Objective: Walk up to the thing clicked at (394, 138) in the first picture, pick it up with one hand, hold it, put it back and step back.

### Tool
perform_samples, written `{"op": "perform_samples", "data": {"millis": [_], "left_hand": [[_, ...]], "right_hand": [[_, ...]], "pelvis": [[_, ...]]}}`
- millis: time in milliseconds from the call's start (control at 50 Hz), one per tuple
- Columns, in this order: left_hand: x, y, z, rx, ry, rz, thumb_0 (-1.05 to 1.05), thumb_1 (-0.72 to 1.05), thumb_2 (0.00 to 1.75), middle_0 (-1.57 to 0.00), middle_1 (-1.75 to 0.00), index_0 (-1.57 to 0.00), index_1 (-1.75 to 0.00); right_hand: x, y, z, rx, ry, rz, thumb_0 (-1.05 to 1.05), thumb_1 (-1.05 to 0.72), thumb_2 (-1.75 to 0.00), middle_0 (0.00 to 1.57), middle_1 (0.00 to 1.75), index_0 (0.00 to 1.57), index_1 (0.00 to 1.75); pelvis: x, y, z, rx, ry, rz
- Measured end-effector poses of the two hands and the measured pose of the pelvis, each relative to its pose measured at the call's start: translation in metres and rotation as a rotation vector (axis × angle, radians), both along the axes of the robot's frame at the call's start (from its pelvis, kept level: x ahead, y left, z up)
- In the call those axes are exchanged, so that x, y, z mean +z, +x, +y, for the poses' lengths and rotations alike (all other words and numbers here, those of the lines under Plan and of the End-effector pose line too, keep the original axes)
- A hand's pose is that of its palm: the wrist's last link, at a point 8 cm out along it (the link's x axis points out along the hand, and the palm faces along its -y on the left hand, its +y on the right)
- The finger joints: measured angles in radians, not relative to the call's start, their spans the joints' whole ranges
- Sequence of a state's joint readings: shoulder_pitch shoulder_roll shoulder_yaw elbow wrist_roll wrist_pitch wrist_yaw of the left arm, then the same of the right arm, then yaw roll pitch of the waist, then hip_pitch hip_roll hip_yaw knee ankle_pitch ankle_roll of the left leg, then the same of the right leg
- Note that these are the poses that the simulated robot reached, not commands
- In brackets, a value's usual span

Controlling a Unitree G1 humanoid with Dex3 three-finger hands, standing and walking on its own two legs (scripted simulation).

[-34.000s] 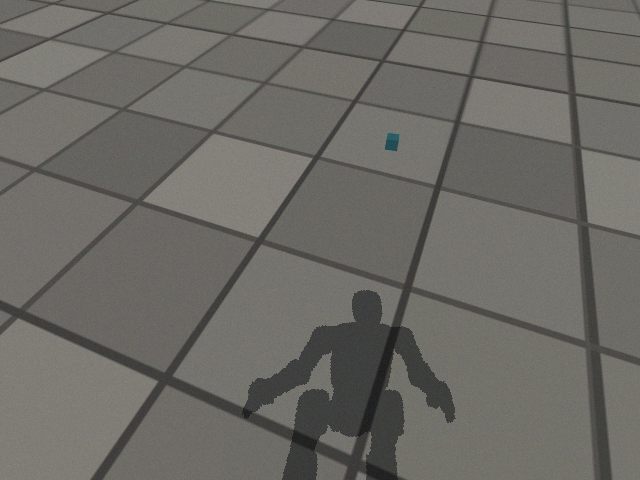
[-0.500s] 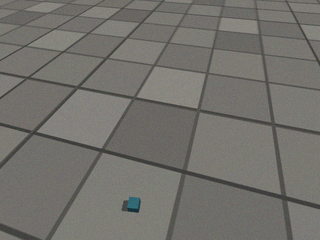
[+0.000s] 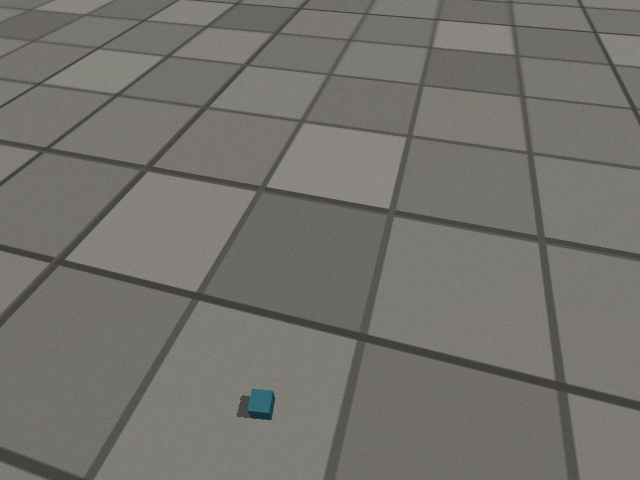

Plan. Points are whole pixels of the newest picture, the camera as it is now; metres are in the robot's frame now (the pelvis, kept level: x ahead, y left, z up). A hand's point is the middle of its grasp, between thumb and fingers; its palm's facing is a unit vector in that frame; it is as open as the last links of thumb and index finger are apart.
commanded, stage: stand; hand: left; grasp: from above
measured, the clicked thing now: (261, 404) +0.47 +0.22 -0.75
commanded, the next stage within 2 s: step back in 1.10 s
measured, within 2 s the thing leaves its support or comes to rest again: neither
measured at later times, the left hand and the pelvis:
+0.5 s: hand out of the picture +0.09 +0.24 -0.15, palm faces +0.01 -0.94 -0.34, open 7.4 cm; pelvis +0.01 -0.01 +0.00, yaw +0 degrees
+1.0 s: hand out of the picture +0.08 +0.24 -0.15, palm faces +0.00 -0.94 -0.35, open 7.4 cm; pelvis +0.01 -0.01 +0.00, yaw +0 degrees
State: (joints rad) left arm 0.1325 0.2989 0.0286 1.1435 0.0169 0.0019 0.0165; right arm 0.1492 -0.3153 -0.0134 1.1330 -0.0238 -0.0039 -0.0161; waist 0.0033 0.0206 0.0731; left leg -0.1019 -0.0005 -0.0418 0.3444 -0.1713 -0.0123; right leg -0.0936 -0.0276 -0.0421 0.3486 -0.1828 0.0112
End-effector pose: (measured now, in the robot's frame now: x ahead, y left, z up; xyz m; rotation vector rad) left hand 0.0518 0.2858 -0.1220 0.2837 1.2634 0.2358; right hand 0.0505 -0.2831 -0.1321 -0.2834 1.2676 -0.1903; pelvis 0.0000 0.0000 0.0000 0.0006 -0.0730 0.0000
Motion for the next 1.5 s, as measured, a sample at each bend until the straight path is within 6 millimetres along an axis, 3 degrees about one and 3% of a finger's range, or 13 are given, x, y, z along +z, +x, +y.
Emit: {"op": "perform_samples", "data": {"millis": [380, 1120, 1300, 1420, 1500], "left_hand": [[0.006, 0.025, -0.004, -0.016, 0.008, -0.042, 0.00, 0.90, 0.90, -0.21, -0.30, -0.20, -0.30], [0.006, 0.026, -0.006, -0.025, 0.008, -0.026, 0.01, 0.90, 0.90, -0.21, -0.30, -0.20, -0.30], [0.001, 0.033, 0.025, -0.041, 0.052, -0.061, 0.01, 0.90, 0.90, -0.21, -0.30, -0.20, -0.30], [-0.016, 0.052, 0.058, -0.077, 0.048, -0.141, 0.01, 0.90, 0.90, -0.21, -0.30, -0.20, -0.30], [-0.018, 0.049, 0.066, -0.078, 0.040, -0.142, 0.01, 0.90, 0.90, -0.20, -0.30, -0.20, -0.30]], "right_hand": [[0.004, 0.024, -0.010, 0.015, -0.007, -0.039, 0.00, -0.91, -0.90, 0.21, 0.30, 0.20, 0.30], [0.005, 0.024, -0.022, 0.020, -0.010, -0.010, 0.00, -0.91, -0.90, 0.21, 0.30, 0.20, 0.30], [0.007, 0.018, -0.027, 0.009, -0.062, -0.026, 0.00, -0.91, -0.90, 0.21, 0.30, 0.20, 0.30], [0.006, -0.012, -0.011, 0.026, -0.132, 0.005, 0.00, -0.91, -0.90, 0.21, 0.30, 0.20, 0.30], [0.013, -0.035, 0.008, 0.026, -0.125, 0.033, 0.00, -0.91, -0.90, 0.21, 0.30, 0.20, 0.30]], "pelvis": [[0.001, 0.008, -0.007, 0.001, 0.000, 0.010], [0.001, 0.013, -0.014, 0.005, 0.000, 0.030], [-0.010, -0.015, 0.004, 0.006, 0.008, 0.037], [-0.027, -0.033, 0.033, 0.022, 0.003, 0.043], [-0.021, -0.047, 0.043, 0.023, -0.018, 0.046]]}}
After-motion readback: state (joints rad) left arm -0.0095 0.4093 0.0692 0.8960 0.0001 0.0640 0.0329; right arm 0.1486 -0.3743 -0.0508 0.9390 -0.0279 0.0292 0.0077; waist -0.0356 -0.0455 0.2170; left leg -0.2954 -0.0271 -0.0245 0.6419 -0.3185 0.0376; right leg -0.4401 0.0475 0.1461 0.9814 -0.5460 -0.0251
